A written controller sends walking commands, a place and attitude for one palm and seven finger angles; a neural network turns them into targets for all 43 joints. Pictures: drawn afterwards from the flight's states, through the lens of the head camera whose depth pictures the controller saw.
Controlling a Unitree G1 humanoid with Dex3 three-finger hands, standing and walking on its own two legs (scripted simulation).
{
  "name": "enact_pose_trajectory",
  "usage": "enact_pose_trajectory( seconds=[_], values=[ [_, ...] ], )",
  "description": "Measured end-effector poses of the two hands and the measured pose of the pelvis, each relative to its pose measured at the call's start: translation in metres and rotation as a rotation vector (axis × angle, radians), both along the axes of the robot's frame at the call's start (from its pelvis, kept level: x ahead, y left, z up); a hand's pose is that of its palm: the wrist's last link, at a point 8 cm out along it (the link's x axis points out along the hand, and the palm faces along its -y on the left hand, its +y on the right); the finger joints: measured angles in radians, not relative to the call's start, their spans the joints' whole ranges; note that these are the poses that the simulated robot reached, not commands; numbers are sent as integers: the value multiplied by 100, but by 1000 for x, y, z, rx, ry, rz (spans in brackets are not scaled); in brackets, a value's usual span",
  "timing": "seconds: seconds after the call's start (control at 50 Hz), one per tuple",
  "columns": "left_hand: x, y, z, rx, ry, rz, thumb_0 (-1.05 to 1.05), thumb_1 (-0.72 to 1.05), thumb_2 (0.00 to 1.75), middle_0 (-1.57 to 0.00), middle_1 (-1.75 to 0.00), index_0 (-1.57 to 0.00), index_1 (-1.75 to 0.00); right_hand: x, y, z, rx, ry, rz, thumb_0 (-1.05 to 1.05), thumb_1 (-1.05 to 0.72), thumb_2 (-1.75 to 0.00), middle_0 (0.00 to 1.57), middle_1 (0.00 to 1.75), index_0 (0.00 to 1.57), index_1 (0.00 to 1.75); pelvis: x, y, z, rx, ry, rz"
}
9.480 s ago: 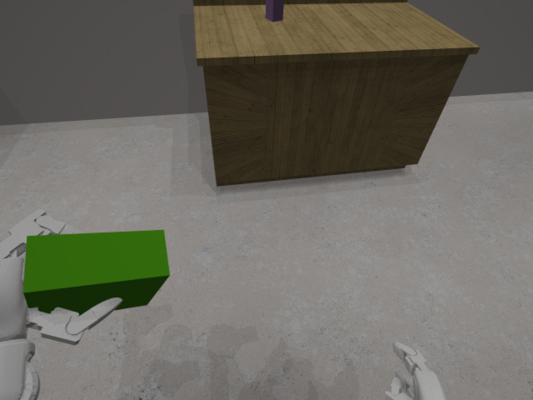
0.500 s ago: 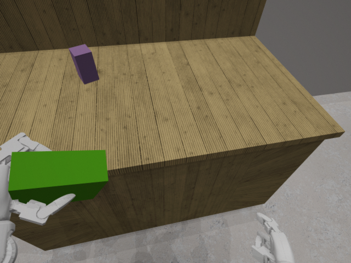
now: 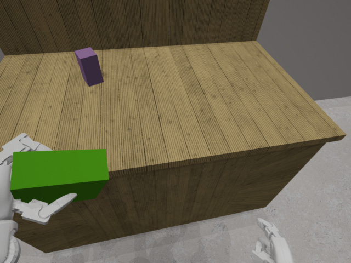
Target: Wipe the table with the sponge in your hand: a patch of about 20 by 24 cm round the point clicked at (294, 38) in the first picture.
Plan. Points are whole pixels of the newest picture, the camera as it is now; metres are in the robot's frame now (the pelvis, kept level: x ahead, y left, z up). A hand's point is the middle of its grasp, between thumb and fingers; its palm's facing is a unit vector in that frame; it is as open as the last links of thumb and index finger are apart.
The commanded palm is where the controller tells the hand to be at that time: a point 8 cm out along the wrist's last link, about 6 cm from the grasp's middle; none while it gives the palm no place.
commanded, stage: look again from close up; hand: left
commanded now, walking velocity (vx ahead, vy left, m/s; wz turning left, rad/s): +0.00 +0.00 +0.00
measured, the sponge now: (75, 178) +0.23 +0.21 +0.13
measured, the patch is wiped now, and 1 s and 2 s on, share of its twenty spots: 0.00 0.00 0.00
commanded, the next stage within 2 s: shuffle to correct the standing spot in 0.12 s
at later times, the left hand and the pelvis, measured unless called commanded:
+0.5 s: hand (55, 174) +0.22 +0.23 +0.15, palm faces +0.42 -0.83 -0.37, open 9.8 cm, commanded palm +0.17 +0.26 +0.17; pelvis +0.01 -0.01 -0.01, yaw -2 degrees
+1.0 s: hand (122, 115) +0.37 +0.15 +0.16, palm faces +0.18 -0.85 -0.50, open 9.8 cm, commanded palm +0.31 +0.22 +0.17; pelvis +0.10 -0.03 -0.03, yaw -10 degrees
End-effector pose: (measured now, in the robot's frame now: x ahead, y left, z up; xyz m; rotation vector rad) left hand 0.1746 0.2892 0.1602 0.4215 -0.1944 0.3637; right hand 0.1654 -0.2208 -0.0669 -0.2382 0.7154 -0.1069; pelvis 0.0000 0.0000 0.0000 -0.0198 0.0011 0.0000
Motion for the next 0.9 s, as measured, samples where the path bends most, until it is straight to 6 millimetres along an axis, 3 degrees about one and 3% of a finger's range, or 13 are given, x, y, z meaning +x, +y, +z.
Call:
enact_pose_trajectory(
  seconds=[0.32, 0.46, 0.64, 0.78, 0.9],
  values=[
    [-10, 1, 3, 17, -17, 6, 0, -46, 101, -78, -135, -77, -135, -9, 1, -5, 10, -8, -4, 1, -91, -90, 21, 30, 20, 30, -6, 2, -2, 4, -6, -6],
    [2, -10, 0, 27, -32, 22, 0, -46, 101, -78, -135, -77, -135, -3, -7, -13, 25, -34, -19, 1, -91, -90, 21, 30, 20, 30, 2, -7, -10, 22, -5, -27],
    [43, -36, -2, 13, -84, -45, 0, -46, 101, -78, -135, -77, -135, 5, -36, -27, 13, 30, -67, 1, -91, -90, 21, 30, 20, 30, 29, -19, -18, -5, 11, -62],
    [95, -40, -3, 70, -79, -141, 0, -46, 101, -78, -135, -77, -135, 16, -47, -24, -2, 11, -168, 1, -91, -90, 20, 30, 20, 30, 55, -13, -23, 43, -9, -148],
    [139, -68, 6, 115, -45, -226, 0, -46, 101, -78, -135, -77, -135, 19, -48, -29, 46, 16, -230, 1, -91, -90, 20, 30, 20, 30, 82, -20, -18, 40, 7, -193]
  ],
)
